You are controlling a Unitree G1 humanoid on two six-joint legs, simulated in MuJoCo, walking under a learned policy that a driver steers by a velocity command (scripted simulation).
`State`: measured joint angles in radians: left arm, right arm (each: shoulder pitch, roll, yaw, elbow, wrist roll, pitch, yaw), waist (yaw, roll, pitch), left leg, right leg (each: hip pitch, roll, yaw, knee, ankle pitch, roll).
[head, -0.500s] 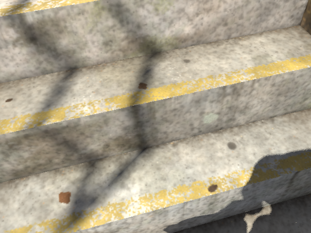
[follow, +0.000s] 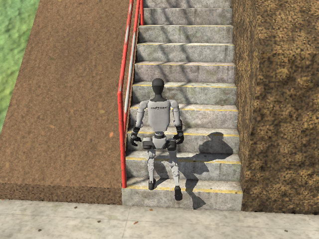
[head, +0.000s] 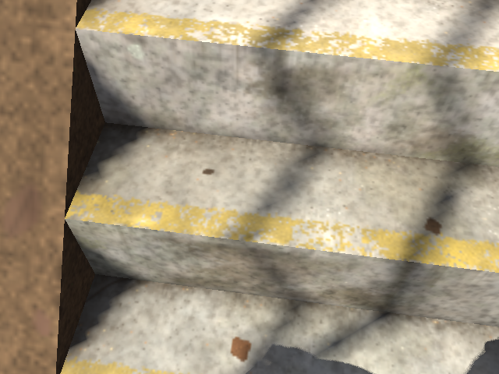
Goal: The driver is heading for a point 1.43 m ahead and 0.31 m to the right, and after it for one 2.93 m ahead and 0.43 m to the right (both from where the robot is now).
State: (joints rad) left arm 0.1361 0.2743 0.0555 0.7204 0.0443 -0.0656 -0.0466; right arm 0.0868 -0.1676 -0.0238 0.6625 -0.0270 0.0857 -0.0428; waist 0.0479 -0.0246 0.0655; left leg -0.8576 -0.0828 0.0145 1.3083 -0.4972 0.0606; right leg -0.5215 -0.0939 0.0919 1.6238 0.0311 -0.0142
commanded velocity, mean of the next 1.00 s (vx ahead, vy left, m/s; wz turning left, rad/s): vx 0.50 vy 0.00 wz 0.04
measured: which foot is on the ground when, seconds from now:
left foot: down 0.00-0.48, up 0.50-0.82, down 0.84-1.00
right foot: up 0.00-0.40, down 0.42-0.86, up 0.88-1.00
